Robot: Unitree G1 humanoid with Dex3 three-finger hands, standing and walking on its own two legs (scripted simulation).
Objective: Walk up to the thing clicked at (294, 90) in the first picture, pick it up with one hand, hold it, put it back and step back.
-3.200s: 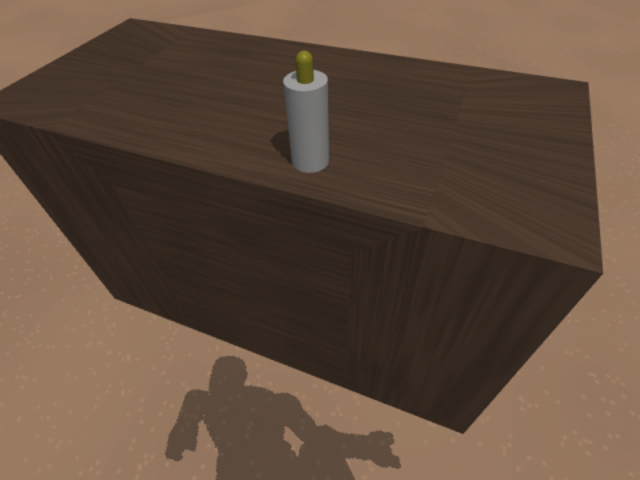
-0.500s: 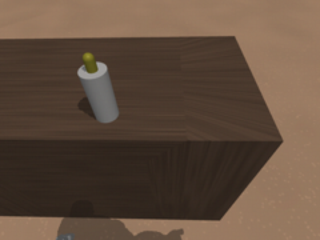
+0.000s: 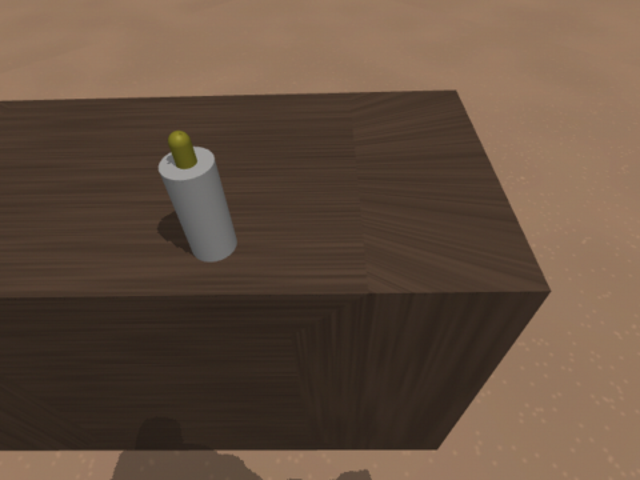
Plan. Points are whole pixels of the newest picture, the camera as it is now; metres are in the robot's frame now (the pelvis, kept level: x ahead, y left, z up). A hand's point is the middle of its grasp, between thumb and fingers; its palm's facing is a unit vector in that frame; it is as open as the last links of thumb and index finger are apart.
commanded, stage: walk up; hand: left
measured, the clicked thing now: (198, 196) +0.45 +0.21 +0.12
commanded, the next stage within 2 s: stand in 0.36 s
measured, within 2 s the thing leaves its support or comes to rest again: neither
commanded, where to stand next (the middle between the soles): +0.05 -0.01 m, yaw +2 degrees
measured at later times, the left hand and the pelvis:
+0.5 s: hand out of the picture +0.08 +0.26 -0.15, palm faces -0.01 -0.94 -0.34, open 7.4 cm; pelvis +0.01 +0.01 +0.00, yaw +0 degrees
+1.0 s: hand out of the picture +0.06 +0.26 -0.15, palm faces -0.01 -0.94 -0.34, open 7.4 cm; pelvis +0.00 +0.00 +0.00, yaw +1 degrees
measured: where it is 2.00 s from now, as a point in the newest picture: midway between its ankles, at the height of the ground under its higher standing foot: outside the picture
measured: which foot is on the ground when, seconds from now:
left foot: down 0.00-1.00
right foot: down 0.00-1.00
